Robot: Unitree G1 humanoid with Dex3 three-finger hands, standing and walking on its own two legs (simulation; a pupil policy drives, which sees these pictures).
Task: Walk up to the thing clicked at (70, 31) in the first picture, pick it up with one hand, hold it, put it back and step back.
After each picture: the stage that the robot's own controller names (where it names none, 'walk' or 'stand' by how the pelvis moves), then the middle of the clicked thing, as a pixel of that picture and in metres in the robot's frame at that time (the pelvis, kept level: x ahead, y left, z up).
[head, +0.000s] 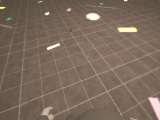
stand; (70, 29) +2.19 +0.58 -0.72
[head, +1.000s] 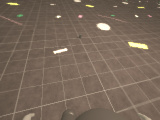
walk; (80, 36) +2.08 +0.21 -0.69
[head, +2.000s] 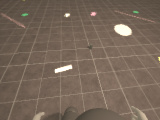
walk; (90, 46) +1.41 -0.04 -0.70
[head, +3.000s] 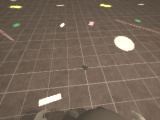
walk; (86, 66) +0.91 +0.02 -0.71
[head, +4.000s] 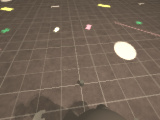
walk; (81, 83) +0.58 +0.07 -0.72
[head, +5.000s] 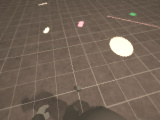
stand; (78, 88) +0.43 +0.12 -0.70
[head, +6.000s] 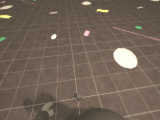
stand; (79, 97) +0.39 +0.12 -0.72
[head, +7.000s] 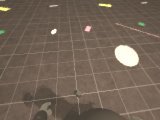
stand; (78, 94) +0.39 +0.10 -0.72
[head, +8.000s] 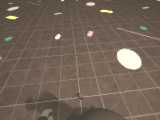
stand; (81, 96) +0.41 +0.10 -0.72
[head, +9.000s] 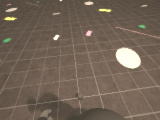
stand; (80, 96) +0.40 +0.12 -0.73
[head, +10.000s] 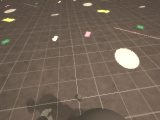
stand; (79, 97) +0.40 +0.13 -0.73
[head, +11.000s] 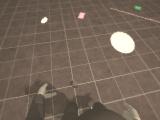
go down; (75, 84) +0.42 +0.14 -0.67
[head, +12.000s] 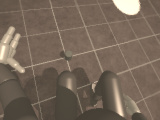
go down; (68, 55) +0.50 +0.14 -0.30
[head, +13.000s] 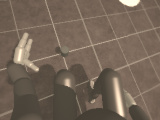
close in; (64, 51) +0.50 +0.15 -0.28
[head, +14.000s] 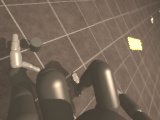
close; (35, 45) +0.50 +0.20 -0.23
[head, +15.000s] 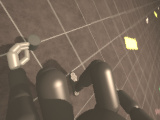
close; (33, 43) +0.49 +0.21 -0.23
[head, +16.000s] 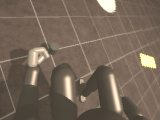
lift; (53, 48) +0.49 +0.19 -0.25
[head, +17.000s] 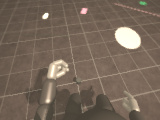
lift; (78, 81) +0.45 +0.10 -0.57
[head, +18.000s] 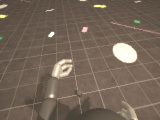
go down; (79, 93) +0.42 +0.11 -0.68
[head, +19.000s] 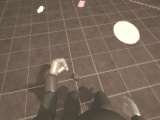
crouch; (76, 77) +0.45 +0.11 -0.57
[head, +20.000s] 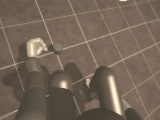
lower; (58, 49) +0.51 +0.15 -0.27
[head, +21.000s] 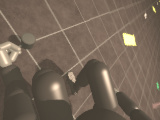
lower; (28, 41) +0.50 +0.20 -0.23
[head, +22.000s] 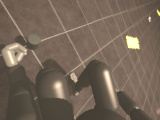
lower; (33, 42) +0.50 +0.20 -0.23
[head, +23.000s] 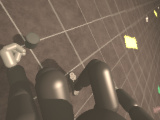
lower; (31, 41) +0.50 +0.20 -0.23
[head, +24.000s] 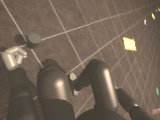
lower; (33, 41) +0.50 +0.19 -0.23
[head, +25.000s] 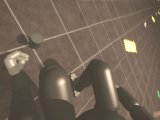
loosen; (35, 41) +0.50 +0.19 -0.22
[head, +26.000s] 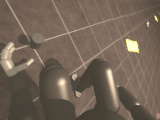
withdraw; (36, 41) +0.50 +0.18 -0.21
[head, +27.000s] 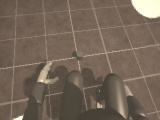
walk; (79, 55) +0.51 +0.11 -0.32
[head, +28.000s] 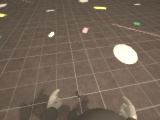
stand; (80, 94) +0.42 +0.08 -0.66
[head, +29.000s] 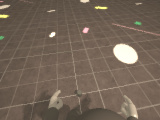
stand; (79, 93) +0.44 +0.11 -0.67
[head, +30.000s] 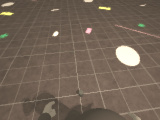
stand; (81, 93) +0.43 +0.09 -0.70
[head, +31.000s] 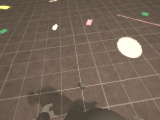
walk; (82, 86) +0.46 +0.09 -0.72
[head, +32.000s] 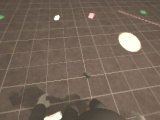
walk; (88, 75) +0.60 -0.06 -0.71
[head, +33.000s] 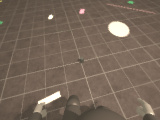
walk; (81, 59) +0.87 +0.15 -0.68
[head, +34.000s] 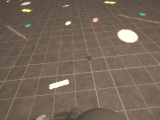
stand; (90, 57) +1.15 +0.06 -0.70
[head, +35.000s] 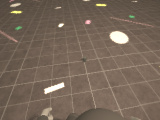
stand; (84, 59) +1.13 +0.10 -0.72
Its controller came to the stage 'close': yes
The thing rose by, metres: 0.00
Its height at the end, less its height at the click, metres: +0.00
